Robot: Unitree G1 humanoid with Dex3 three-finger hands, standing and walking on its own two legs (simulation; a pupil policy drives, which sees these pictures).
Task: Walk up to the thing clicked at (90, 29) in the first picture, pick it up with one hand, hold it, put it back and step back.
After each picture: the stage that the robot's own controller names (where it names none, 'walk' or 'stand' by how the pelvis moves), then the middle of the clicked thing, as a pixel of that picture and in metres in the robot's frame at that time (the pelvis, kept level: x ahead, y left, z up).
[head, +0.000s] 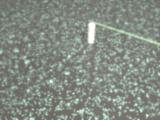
stand; (91, 33) +1.44 -0.07 -0.65
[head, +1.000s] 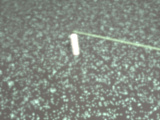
walk; (74, 45) +1.31 +0.23 -0.62
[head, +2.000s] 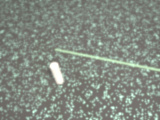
walk; (57, 73) +0.83 +0.35 -0.64
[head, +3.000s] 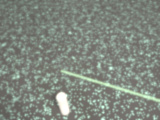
walk; (63, 104) +0.58 +0.23 -0.65
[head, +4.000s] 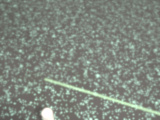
stand; (49, 119) +0.44 +0.23 -0.64
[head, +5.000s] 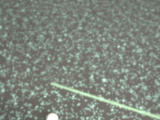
stand; out of the picture +0.42 +0.21 -0.65
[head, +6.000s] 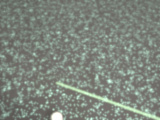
stand; out of the picture +0.43 +0.20 -0.65
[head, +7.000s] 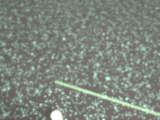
stand; out of the picture +0.44 +0.20 -0.66
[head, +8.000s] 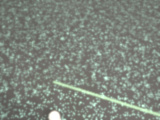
stand; out of the picture +0.43 +0.22 -0.66
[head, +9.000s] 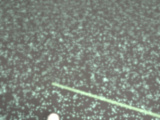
stand; out of the picture +0.42 +0.22 -0.66
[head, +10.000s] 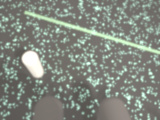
go down; (34, 66) +0.47 +0.24 -0.39
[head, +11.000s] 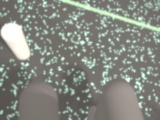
go down; (18, 44) +0.49 +0.27 -0.27
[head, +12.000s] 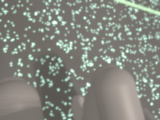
close in; out of the picture +0.47 +0.30 -0.18
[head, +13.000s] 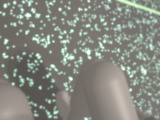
close; out of the picture +0.46 +0.32 -0.16
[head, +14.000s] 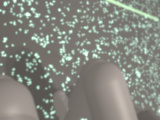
lift; out of the picture +0.43 +0.31 -0.16
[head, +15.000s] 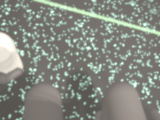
lift; (6, 60) +0.36 +0.26 -0.02
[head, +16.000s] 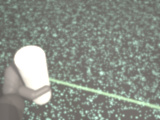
hold; (37, 80) +0.32 +0.16 +0.08
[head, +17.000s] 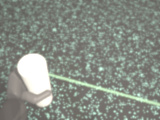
hold; (38, 84) +0.32 +0.16 +0.04
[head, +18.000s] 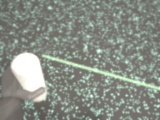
crouch; (33, 81) +0.34 +0.18 -0.01
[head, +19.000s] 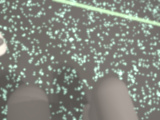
lower; out of the picture +0.47 +0.25 -0.06
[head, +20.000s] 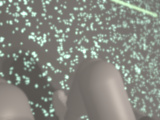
lower; out of the picture +0.44 +0.32 -0.17
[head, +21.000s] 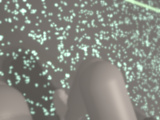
lower; out of the picture +0.45 +0.32 -0.16
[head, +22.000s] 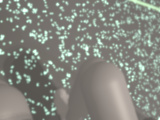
lower; out of the picture +0.45 +0.32 -0.16
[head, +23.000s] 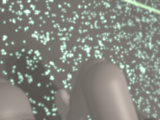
lower; out of the picture +0.44 +0.31 -0.16
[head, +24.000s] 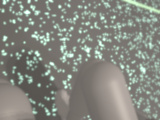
open; out of the picture +0.45 +0.30 -0.17
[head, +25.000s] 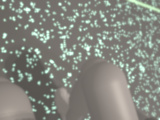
rise; out of the picture +0.44 +0.30 -0.17
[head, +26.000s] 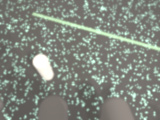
walk; (44, 68) +0.47 +0.22 -0.40
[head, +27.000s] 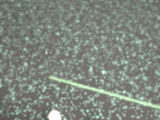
stand; out of the picture +0.42 +0.19 -0.60
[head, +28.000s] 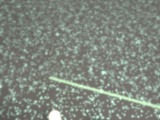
stand; out of the picture +0.42 +0.19 -0.60
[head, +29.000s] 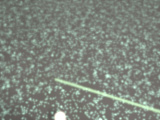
stand; out of the picture +0.42 +0.18 -0.64
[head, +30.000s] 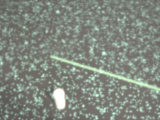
walk; (59, 99) +0.47 +0.14 -0.63
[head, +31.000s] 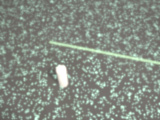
walk; (62, 77) +0.63 +0.18 -0.63
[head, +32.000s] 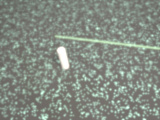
walk; (63, 58) +0.95 +0.29 -0.64
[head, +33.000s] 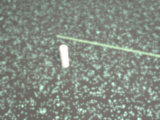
stand; (64, 56) +1.04 +0.21 -0.64
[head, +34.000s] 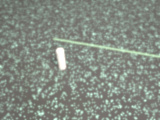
stand; (61, 59) +1.05 +0.23 -0.66
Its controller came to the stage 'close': yes
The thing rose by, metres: 0.68
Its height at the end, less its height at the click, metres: +0.00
